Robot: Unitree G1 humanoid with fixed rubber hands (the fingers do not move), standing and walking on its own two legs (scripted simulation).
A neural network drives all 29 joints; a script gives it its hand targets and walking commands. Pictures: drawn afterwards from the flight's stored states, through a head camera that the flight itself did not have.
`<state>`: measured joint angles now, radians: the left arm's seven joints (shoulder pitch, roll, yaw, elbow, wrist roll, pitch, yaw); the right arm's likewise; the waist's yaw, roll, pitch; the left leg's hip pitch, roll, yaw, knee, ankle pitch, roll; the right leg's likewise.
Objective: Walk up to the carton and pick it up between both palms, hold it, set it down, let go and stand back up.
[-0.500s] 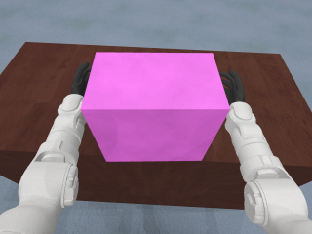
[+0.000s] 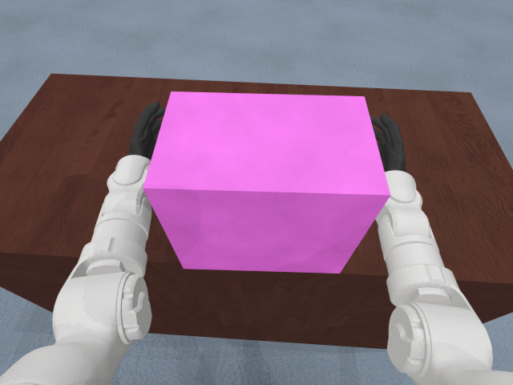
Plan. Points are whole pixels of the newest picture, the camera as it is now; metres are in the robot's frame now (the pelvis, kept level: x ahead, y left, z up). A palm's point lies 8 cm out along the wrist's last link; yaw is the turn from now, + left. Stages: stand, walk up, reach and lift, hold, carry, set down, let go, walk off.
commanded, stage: reach and lift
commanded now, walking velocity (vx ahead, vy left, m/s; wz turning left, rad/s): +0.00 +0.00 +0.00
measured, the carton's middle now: (264, 192) +0.40 +0.00 +0.05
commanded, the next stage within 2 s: none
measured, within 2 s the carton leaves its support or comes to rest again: leaves its support in 1.20 s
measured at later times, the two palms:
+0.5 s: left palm (137, 167) +0.41 +0.19 +0.10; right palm (389, 174) +0.39 -0.19 +0.10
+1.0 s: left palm (139, 166) +0.42 +0.19 +0.10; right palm (389, 174) +0.39 -0.19 +0.10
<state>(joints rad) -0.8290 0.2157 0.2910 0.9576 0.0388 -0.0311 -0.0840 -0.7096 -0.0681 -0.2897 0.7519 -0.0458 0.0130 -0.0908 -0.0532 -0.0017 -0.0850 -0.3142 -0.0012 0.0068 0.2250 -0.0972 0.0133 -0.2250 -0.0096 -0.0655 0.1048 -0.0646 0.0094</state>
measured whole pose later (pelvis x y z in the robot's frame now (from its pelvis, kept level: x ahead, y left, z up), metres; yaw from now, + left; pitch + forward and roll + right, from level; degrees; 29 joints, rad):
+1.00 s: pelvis -0.01 -0.01 +0.00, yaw +3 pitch +8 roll -1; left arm -0.77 0.19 0.34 0.87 0.14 0.03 -0.14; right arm -0.64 -0.01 -0.36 0.71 -0.21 -0.04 -0.03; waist -0.08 -0.04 -0.08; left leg -0.29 0.00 -0.05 0.24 -0.09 0.00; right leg -0.18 0.00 -0.12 0.11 -0.07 0.00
